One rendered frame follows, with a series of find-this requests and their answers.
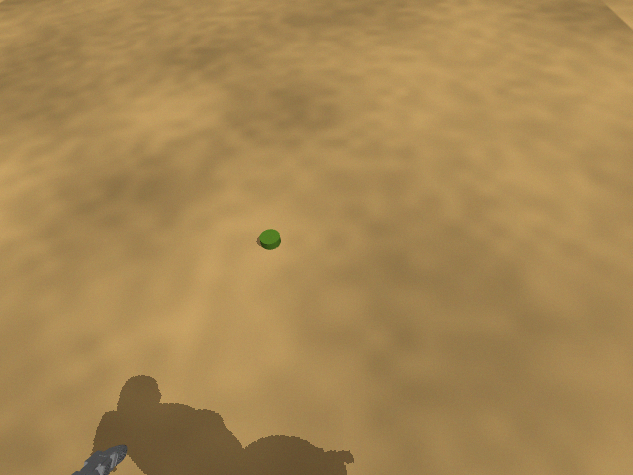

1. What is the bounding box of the left robot hand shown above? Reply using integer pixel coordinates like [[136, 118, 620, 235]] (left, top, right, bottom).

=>
[[72, 445, 128, 475]]

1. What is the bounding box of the tin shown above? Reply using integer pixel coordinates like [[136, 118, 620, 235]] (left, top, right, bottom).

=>
[[259, 229, 281, 250]]

